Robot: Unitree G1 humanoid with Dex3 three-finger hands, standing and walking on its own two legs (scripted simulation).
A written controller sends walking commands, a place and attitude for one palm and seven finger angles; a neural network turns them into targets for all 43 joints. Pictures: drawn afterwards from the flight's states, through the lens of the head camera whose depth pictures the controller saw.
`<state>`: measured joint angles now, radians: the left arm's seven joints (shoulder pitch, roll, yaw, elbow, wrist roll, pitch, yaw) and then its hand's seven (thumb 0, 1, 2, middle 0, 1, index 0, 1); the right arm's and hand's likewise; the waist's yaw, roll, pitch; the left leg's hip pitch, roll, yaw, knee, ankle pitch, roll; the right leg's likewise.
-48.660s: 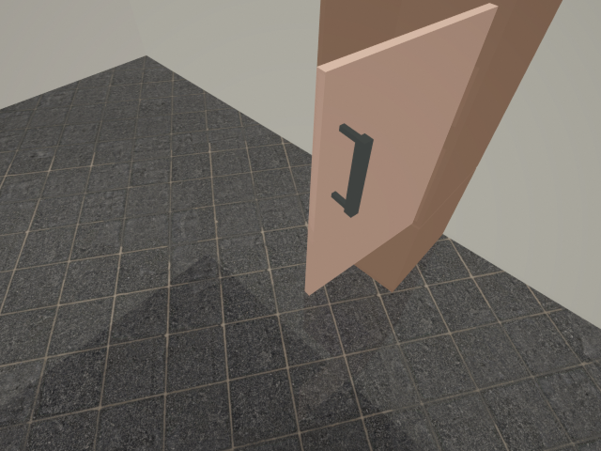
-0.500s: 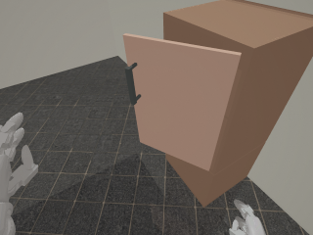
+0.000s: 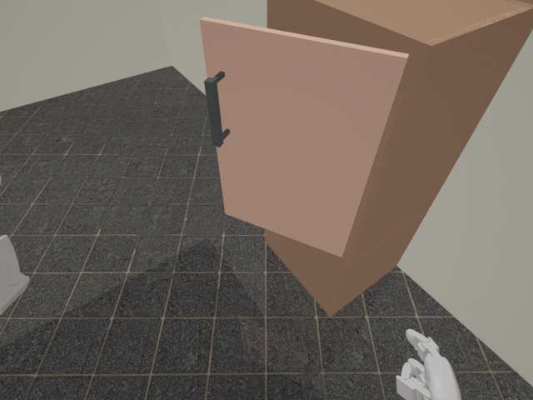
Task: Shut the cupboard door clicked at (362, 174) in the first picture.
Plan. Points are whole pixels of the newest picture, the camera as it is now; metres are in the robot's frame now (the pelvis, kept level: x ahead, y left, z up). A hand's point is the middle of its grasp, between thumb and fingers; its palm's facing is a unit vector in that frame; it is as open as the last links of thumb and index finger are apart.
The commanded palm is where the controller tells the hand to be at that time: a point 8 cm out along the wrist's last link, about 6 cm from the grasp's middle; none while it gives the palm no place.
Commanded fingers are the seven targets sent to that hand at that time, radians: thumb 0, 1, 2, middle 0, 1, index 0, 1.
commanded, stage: step back with the hand held close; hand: left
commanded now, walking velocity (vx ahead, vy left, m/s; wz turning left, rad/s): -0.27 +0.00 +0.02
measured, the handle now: (219, 110) +0.69 +0.15 +0.08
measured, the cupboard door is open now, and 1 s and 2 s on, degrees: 30 30 30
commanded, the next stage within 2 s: stop stepping back and stand still in 0.64 s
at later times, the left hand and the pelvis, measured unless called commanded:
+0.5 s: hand out of the picture +0.11 +0.25 +0.18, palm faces +0.48 -0.75 -0.45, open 7.4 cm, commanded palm +0.03 +0.29 +0.18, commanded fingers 0.00 0.90 0.90 -0.20 -0.30 -0.20 -0.30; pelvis -0.10 -0.02 -0.02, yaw +2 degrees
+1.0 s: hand out of the picture -0.04 +0.28 +0.18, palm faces +0.57 -0.74 -0.36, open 7.5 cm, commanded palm -0.11 +0.30 +0.18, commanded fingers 0.00 0.90 0.90 -0.20 -0.30 -0.20 -0.30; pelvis -0.22 -0.01 +0.00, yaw +6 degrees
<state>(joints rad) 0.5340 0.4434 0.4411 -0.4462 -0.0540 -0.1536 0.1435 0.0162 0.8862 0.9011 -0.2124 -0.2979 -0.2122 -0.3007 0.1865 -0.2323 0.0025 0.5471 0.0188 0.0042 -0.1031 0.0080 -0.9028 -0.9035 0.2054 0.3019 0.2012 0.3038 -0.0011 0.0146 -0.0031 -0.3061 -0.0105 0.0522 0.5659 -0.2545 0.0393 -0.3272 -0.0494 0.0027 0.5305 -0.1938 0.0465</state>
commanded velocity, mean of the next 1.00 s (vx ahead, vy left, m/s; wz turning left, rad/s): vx -0.20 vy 0.00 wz -0.03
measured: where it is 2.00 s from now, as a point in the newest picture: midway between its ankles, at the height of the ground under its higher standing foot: outside the picture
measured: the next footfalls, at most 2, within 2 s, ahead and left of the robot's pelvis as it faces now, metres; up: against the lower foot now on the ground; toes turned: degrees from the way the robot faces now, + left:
right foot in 0.66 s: -0.10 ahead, -0.14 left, +0.00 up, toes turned +9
left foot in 0.90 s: -0.17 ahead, +0.10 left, +0.00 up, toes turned +9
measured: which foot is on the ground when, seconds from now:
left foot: down 0.00-0.68, up 0.70-0.88, down 0.90-1.00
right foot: down 0.00-0.50, up 0.52-0.64, down 0.66-0.94, up 0.96-1.00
